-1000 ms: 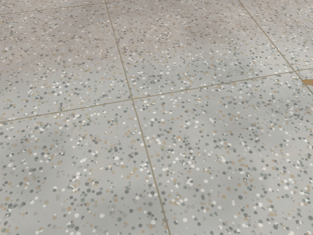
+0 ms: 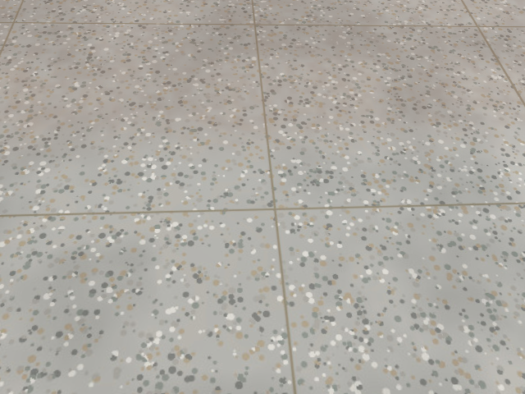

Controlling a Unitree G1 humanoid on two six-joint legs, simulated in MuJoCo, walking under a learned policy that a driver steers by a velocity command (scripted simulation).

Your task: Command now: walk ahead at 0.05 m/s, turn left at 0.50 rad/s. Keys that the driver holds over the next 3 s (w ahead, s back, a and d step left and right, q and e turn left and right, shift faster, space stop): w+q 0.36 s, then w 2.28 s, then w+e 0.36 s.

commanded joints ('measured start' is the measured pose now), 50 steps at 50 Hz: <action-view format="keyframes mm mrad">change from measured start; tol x32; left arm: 1 -88 107 22 -47 -20 7 -13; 24 -315 70 -14 -166 -13 -144 -106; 31 319 286 56 -30 10 -138 -94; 50 270 170 -2 20 -26 -86 -77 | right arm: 1 216 -82 -42 22 -7 7 20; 32 324 -78 6 -70 20 -140 -9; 50 -181 -66 14 -244 5 -158 51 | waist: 1 -90 -14 -127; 3 -70 347 -51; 28 -25 202 -34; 31 108 -213 -417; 50 51 -53 0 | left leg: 1 285 -56 40 -258 166 53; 4 226 323 -794 -708 -344 343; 23 373 161 -410 -622 245 186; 29 345 108 -346 -340 854 123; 33 -416 -38 -235 463 -47 22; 50 -161 11 -35 -306 429 37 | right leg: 1 -106 -116 29 10 -124 -82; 4 -543 82 247 567 -398 -24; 24 -298 102 199 -59 155 -9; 29 156 129 161 -137 145 -122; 32 760 -290 902 -259 -187 -343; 38 247 -118 437 -390 134 -273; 50 370 -133 258 -329 418 -193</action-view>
